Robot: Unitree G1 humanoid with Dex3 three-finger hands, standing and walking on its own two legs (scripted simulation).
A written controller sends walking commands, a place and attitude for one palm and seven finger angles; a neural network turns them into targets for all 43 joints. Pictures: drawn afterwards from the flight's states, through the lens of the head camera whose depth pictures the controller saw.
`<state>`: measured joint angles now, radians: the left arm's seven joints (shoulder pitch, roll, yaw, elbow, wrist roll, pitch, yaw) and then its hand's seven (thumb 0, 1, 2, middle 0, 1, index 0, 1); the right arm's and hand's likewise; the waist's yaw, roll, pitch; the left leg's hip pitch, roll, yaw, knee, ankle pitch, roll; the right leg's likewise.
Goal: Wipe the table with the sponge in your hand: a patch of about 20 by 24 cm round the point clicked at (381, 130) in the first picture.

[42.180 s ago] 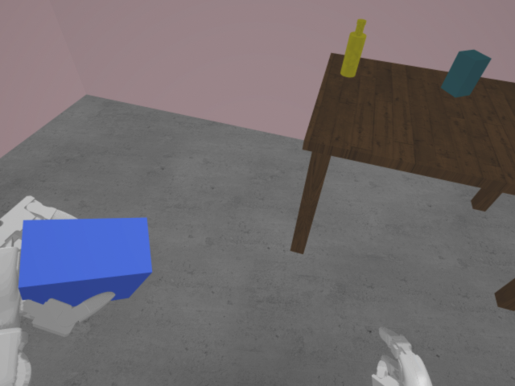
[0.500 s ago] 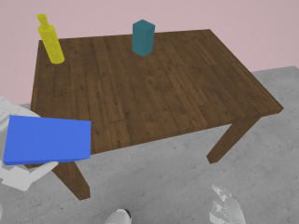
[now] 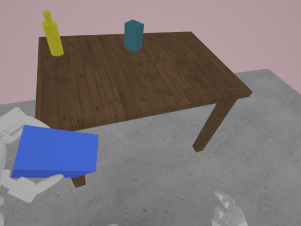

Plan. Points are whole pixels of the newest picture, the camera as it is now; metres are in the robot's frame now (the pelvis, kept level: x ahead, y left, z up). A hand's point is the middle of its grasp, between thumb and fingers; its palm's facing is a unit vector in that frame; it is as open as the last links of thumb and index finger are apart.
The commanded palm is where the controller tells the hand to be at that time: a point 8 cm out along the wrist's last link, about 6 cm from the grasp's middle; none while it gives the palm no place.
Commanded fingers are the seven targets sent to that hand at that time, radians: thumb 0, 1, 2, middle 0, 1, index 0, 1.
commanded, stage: stop stepping back and stand still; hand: left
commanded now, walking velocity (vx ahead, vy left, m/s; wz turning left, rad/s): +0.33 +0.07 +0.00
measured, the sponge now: (64, 157) +0.21 +0.20 +0.14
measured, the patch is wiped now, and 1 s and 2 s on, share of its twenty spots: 1.00 1.00 1.00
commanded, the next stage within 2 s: stand and wait in 1.08 s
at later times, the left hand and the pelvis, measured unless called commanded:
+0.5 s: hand out of the picture +0.04 +0.25 +0.17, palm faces +0.40 -0.84 -0.38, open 10.6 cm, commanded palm +0.00 +0.28 +0.18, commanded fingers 0.00 0.10 1.30 -1.20 -1.60 -1.20 -1.60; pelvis -0.15 +0.00 -0.01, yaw +1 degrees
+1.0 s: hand out of the picture -0.02 +0.25 +0.17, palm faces +0.43 -0.82 -0.37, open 10.6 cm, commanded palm -0.07 +0.28 +0.18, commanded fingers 0.00 0.10 1.30 -1.20 -1.60 -1.20 -1.60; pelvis -0.22 -0.01 -0.01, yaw +1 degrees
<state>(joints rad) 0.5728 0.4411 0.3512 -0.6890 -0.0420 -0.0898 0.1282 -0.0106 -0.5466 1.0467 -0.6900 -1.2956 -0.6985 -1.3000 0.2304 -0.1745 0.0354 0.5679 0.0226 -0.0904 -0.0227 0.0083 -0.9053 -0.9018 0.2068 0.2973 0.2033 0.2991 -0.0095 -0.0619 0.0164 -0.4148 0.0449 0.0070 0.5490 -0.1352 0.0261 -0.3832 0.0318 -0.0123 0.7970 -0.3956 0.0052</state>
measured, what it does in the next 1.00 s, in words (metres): walks backwards: right foot, then left foot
